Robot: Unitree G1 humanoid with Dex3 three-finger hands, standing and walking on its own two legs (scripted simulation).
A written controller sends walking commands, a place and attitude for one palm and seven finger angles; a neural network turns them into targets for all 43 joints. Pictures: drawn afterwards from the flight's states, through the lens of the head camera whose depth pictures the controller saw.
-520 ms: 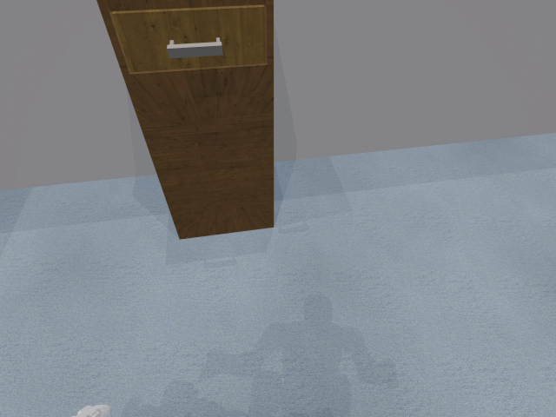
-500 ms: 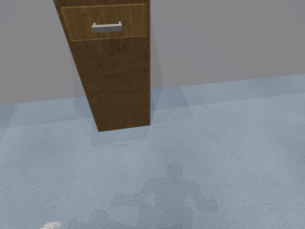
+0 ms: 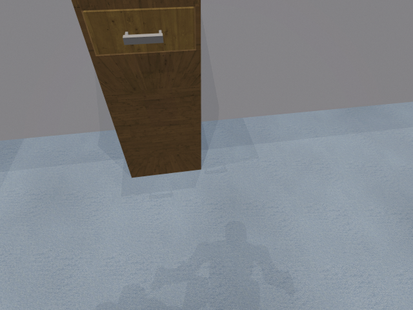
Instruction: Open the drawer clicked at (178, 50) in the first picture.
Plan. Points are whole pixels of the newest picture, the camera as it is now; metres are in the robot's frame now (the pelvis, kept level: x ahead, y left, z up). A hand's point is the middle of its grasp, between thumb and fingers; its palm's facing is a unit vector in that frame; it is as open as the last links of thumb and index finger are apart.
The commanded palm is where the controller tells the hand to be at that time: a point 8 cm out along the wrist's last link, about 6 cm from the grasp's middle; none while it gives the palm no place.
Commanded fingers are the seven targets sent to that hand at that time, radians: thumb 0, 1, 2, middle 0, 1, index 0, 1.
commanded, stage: stand and wait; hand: left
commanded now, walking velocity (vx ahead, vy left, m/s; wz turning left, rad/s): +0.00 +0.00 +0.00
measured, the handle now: (143, 36) +0.98 +0.29 +0.09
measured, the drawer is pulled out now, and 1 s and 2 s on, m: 0.00 0.00 0.00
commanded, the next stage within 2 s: look at it before walking up in 0.30 s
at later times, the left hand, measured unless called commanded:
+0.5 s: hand out of the picture +0.07 +0.24 -0.15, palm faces -0.03 -0.94 -0.33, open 7.4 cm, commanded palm none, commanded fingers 0.00 0.90 0.90 -0.20 -0.30 -0.20 -0.30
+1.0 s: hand out of the picture +0.07 +0.25 -0.15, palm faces -0.03 -0.94 -0.34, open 7.4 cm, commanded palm none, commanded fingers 0.00 0.90 0.90 -0.20 -0.30 -0.20 -0.30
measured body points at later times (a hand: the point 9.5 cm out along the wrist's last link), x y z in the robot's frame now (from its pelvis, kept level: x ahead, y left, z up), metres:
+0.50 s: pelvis -0.01 +0.00 +0.00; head -0.01 -0.01 +0.45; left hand +0.07 +0.29 -0.13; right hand +0.06 -0.30 -0.13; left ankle -0.01 +0.13 -0.74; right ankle -0.01 -0.12 -0.74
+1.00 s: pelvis -0.01 +0.00 +0.00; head -0.01 +0.00 +0.45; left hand +0.07 +0.29 -0.13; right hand +0.07 -0.30 -0.13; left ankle -0.01 +0.13 -0.74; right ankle -0.01 -0.12 -0.74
